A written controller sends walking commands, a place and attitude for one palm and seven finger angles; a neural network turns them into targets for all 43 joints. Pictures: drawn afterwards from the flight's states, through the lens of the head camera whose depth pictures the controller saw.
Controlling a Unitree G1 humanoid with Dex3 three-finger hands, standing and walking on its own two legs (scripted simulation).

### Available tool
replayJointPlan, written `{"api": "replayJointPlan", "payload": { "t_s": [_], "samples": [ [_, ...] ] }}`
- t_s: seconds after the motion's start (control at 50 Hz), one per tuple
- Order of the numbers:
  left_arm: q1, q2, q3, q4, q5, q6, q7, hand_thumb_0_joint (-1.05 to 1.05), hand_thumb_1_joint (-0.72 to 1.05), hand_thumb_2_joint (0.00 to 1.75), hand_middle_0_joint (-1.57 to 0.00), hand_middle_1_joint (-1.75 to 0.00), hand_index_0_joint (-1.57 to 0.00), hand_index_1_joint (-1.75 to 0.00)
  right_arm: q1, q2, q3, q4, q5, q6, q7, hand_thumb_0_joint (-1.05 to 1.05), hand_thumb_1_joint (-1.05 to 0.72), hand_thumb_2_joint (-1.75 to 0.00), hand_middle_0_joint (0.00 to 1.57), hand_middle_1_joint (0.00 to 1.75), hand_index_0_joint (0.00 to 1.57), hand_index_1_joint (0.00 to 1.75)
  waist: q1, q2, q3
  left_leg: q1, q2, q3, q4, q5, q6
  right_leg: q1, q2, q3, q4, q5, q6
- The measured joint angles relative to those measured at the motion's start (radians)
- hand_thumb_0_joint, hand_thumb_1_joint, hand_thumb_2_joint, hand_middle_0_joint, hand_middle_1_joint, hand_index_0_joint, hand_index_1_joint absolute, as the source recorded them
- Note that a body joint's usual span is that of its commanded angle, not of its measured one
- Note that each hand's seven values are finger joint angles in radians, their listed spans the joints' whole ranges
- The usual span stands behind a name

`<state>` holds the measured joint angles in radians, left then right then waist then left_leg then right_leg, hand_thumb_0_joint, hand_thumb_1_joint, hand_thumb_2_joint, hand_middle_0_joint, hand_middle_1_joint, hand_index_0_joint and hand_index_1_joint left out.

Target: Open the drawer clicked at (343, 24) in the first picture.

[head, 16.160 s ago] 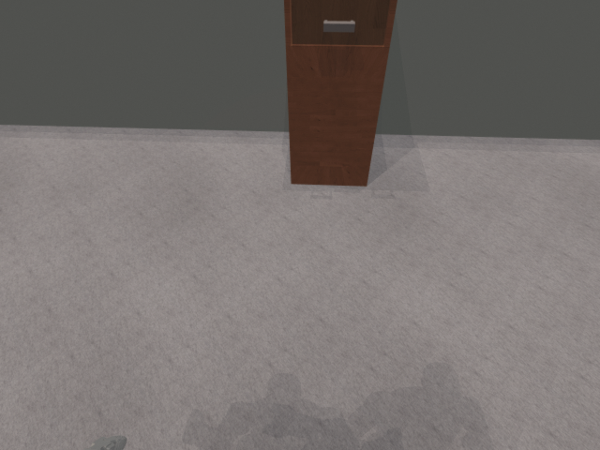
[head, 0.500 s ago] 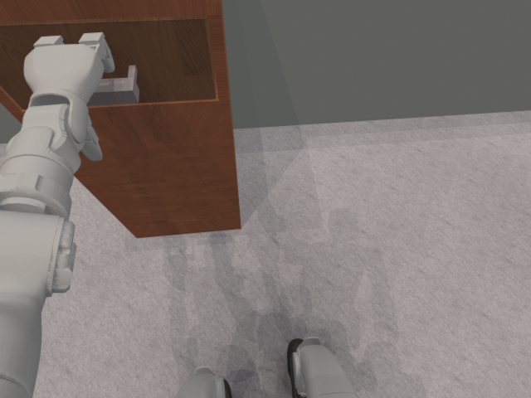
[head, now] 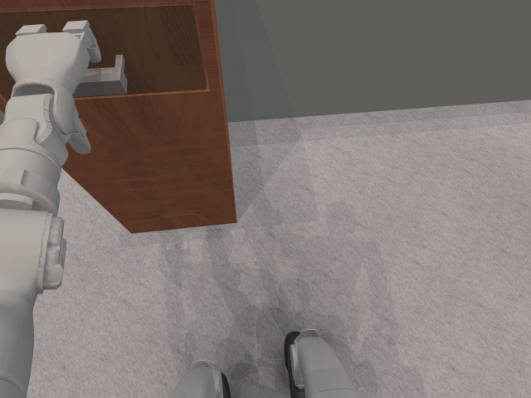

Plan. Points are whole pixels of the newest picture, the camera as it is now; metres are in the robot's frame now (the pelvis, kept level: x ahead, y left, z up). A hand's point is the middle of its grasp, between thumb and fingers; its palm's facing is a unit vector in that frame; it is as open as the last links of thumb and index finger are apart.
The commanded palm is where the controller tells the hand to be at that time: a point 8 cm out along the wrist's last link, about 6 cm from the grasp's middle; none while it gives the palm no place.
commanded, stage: lift the fingers back up to retry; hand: left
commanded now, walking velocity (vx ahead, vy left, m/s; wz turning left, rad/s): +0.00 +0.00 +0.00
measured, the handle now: (87, 72) +0.61 +0.20 +0.07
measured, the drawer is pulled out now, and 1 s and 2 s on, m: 0.00 0.00 0.00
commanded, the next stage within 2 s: re-aim the fingers above the handle in 0.70 s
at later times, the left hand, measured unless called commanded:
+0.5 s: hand (64, 79) +0.56 +0.21 +0.10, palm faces -0.05 -0.01 -1.00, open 13.5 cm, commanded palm +0.55 +0.21 +0.18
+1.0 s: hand (58, 64) +0.56 +0.21 +0.12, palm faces -0.03 +0.01 -1.00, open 13.6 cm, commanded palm +0.55 +0.21 +0.18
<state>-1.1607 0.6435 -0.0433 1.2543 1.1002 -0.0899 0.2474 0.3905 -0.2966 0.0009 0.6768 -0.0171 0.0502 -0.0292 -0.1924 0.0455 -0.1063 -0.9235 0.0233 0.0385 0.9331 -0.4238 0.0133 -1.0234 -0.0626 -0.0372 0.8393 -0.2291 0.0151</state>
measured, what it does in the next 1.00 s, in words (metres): shifts its weight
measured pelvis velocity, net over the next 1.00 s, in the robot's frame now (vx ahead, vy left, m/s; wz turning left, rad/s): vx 0.07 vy -0.01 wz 0.01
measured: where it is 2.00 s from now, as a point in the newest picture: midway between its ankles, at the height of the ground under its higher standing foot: outside the picture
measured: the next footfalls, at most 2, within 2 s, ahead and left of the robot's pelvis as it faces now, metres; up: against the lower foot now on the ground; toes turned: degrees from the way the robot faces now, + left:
none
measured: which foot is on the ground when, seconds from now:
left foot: down 0.00-1.00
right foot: down 0.00-1.00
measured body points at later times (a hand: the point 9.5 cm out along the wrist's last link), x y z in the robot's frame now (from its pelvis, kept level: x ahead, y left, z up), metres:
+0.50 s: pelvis +0.05 +0.00 +0.03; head +0.16 -0.01 +0.47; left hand +0.56 +0.21 +0.15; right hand +0.03 -0.27 -0.10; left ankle +0.00 +0.11 -0.68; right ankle +0.08 -0.14 -0.68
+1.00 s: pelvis +0.07 -0.01 +0.04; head +0.16 -0.03 +0.48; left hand +0.56 +0.20 +0.18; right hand +0.12 -0.28 -0.10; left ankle +0.00 +0.11 -0.68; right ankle +0.08 -0.14 -0.68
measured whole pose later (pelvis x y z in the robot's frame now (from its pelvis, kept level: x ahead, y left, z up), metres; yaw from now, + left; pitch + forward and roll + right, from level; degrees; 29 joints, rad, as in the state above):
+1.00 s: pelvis +0.07 -0.01 +0.04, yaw +0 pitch +16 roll +0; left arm -0.93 0.49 -0.06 1.04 1.07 -0.08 0.21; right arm 0.28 -0.27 -0.05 0.70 -0.02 0.10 -0.02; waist -0.07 0.07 -0.09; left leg -0.51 0.02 0.03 0.61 -0.38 0.00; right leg -0.64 -0.05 -0.06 0.59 -0.24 0.01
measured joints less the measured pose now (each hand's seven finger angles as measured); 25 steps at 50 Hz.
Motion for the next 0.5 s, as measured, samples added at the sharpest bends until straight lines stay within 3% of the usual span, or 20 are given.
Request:
{"api": "replayJointPlan", "payload": {
  "t_s": [0.22,0.36,0.5],
  "samples": [
    [0.054,0.011,0.020,-0.033,-0.008,-0.020,-0.053,0.00,-0.49,0.30,-0.32,-1.20,-0.32,-1.23,0.006,0.006,-0.007,0.008,-0.001,-0.007,-0.014,0.00,-0.90,-0.90,0.20,0.30,0.20,0.30,0.004,0.011,0.019,0.080,0.003,0.008,-0.076,0.021,0.000,0.077,0.008,0.005,-0.074,0.021,0.001],
    [0.124,-0.024,0.026,-0.095,-0.020,-0.058,-0.043,0.00,-0.49,0.30,-0.33,-1.21,-0.36,-1.21,0.016,0.010,-0.025,0.028,-0.006,0.001,-0.012,0.00,-0.90,-0.90,0.20,0.30,0.20,0.30,0.034,0.016,0.018,0.172,0.003,0.008,-0.150,0.027,-0.001,0.167,0.010,0.002,-0.140,0.021,0.004],
    [0.199,-0.082,0.017,-0.164,-0.026,-0.050,-0.023,0.00,-0.49,0.30,-0.38,-1.22,-0.38,-1.21,-0.001,0.011,-0.045,0.041,-0.011,0.015,-0.003,0.00,-0.90,-0.90,0.20,0.30,0.20,0.30,0.064,0.022,0.011,0.265,-0.001,0.000,-0.218,0.028,-0.002,0.259,0.008,-0.008,-0.194,0.010,0.008]
  ]
}}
